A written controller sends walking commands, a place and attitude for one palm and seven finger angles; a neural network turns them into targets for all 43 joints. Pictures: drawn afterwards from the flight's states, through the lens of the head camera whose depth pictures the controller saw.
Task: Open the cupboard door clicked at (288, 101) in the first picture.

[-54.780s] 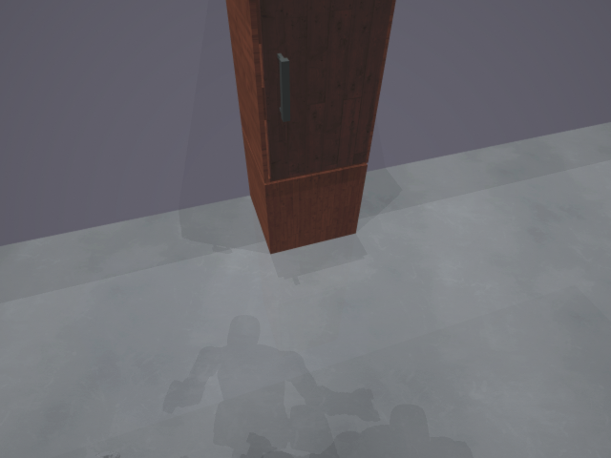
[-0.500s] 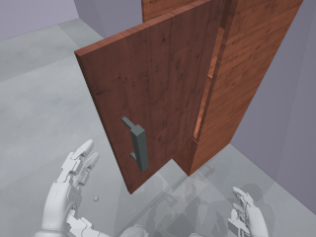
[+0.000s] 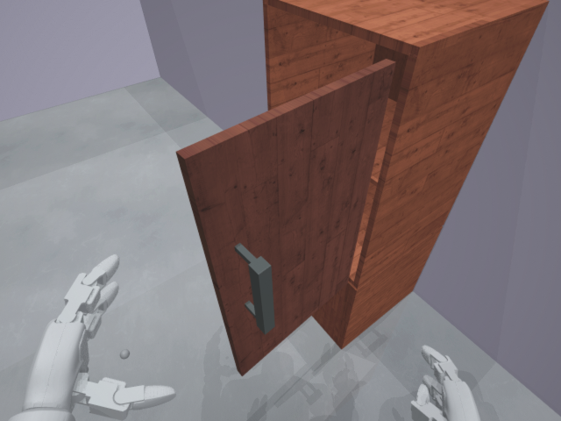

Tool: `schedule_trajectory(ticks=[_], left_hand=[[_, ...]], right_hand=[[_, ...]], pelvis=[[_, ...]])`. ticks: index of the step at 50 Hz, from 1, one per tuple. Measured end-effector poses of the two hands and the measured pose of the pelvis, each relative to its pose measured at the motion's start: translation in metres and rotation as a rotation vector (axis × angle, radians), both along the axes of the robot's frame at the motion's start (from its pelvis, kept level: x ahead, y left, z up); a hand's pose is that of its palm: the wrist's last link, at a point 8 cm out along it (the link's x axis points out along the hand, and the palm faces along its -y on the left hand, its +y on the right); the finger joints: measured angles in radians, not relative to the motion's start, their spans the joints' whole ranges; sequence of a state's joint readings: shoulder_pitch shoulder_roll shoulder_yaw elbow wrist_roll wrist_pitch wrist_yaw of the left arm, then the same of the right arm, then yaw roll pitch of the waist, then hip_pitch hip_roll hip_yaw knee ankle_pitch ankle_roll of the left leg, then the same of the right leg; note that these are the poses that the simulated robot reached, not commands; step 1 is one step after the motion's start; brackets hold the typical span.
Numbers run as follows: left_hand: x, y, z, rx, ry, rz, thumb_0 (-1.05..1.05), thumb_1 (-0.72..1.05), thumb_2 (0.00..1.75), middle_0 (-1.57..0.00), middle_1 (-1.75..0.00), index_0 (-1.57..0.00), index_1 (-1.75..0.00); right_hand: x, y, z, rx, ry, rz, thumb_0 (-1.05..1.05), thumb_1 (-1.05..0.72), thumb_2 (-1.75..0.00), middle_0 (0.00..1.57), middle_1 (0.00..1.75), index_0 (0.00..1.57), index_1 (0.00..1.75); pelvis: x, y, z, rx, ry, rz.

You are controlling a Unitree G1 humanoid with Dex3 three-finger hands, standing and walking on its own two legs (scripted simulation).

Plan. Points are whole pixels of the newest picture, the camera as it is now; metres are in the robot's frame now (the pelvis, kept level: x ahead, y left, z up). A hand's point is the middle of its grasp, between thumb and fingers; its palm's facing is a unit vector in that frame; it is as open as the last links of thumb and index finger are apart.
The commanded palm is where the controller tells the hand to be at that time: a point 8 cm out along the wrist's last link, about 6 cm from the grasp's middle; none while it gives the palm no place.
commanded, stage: draw the hand back to the body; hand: left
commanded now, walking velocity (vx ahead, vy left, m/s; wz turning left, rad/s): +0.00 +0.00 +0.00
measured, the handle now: (254, 290) +0.31 +0.08 +0.03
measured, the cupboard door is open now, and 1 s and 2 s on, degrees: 95 95 95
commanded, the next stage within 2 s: step back with the hand held close in 0.88 s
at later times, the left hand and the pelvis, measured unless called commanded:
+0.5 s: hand (42, 280) +0.20 +0.27 +0.19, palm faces +0.43 -0.81 -0.39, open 9.1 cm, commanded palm +0.16 +0.31 +0.21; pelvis +0.01 +0.01 +0.03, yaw -1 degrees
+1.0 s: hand (46, 281) +0.20 +0.26 +0.19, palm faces +0.44 -0.81 -0.38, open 7.4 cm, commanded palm +0.16 +0.30 +0.21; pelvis +0.01 +0.00 +0.04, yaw -1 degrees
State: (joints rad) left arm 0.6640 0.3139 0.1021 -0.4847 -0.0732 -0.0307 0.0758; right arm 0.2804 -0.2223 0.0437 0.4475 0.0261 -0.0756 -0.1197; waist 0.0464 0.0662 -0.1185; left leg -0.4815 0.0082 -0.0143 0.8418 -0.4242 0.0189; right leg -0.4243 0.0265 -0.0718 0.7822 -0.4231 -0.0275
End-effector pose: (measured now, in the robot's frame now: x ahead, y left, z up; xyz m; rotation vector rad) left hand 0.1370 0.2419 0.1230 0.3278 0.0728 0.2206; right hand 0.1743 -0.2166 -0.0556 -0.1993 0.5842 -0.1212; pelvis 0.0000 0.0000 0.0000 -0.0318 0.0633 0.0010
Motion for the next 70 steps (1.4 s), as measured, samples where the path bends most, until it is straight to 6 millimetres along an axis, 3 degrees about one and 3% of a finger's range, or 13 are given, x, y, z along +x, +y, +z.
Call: schedule_trajectory(ticks=[14, 27, 33, 51, 57, 64, 70], left_hand=[[0.013, 0.038, 0.047, 0.096, -0.106, 0.107, 0.00, 0.22, 0.61, -0.18, -0.30, -0.19, -0.30], [0.024, 0.067, 0.089, 0.168, -0.240, 0.180, 0.01, 0.66, 0.80, -0.20, -0.30, -0.20, -0.30], [0.026, 0.066, 0.089, 0.151, -0.235, 0.186, 0.01, 0.81, 0.87, -0.20, -0.30, -0.21, -0.30], [0.021, 0.056, 0.084, 0.142, -0.217, 0.185, 0.02, 0.89, 0.90, -0.21, -0.30, -0.21, -0.30], [0.028, 0.060, 0.094, 0.213, -0.248, 0.159, 0.02, 0.89, 0.90, -0.21, -0.30, -0.21, -0.30], [0.031, 0.053, 0.083, 0.237, -0.172, 0.058, 0.02, 0.89, 0.90, -0.21, -0.30, -0.21, -0.30], [0.018, 0.060, 0.087, 0.267, -0.198, 0.027, 0.02, 0.89, 0.90, -0.21, -0.30, -0.22, -0.30]], right_hand=[[0.006, 0.015, 0.013, 0.001, 0.030, 0.042, 0.02, -0.90, -0.90, 0.20, 0.30, 0.20, 0.30], [0.018, 0.014, 0.023, -0.009, 0.035, 0.059, 0.02, -0.90, -0.90, 0.20, 0.30, 0.20, 0.30], [0.016, 0.011, 0.022, -0.002, 0.052, 0.056, 0.02, -0.90, -0.90, 0.20, 0.30, 0.20, 0.30], [0.005, 0.000, 0.018, -0.002, 0.078, 0.041, 0.02, -0.90, -0.90, 0.20, 0.30, 0.20, 0.30], [0.002, -0.006, 0.019, -0.005, 0.097, 0.018, 0.02, -0.90, -0.90, 0.20, 0.30, 0.20, 0.30], [-0.016, -0.021, 0.021, -0.030, 0.134, -0.076, 0.02, -0.90, -0.90, 0.20, 0.30, 0.20, 0.30], [-0.039, -0.024, 0.024, -0.058, 0.152, -0.119, 0.02, -0.90, -0.90, 0.20, 0.30, 0.20, 0.30]], pelvis=[[0.009, 0.010, 0.024, 0.012, -0.089, -0.007], [0.014, 0.012, 0.034, 0.016, -0.126, -0.019], [0.013, 0.012, 0.036, 0.019, -0.132, -0.023], [0.008, 0.002, 0.038, 0.019, -0.147, -0.023], [0.003, 0.002, 0.039, 0.009, -0.101, -0.031], [-0.006, 0.009, 0.038, 0.016, -0.066, -0.053], [-0.023, 0.015, 0.035, 0.016, -0.064, -0.058]])
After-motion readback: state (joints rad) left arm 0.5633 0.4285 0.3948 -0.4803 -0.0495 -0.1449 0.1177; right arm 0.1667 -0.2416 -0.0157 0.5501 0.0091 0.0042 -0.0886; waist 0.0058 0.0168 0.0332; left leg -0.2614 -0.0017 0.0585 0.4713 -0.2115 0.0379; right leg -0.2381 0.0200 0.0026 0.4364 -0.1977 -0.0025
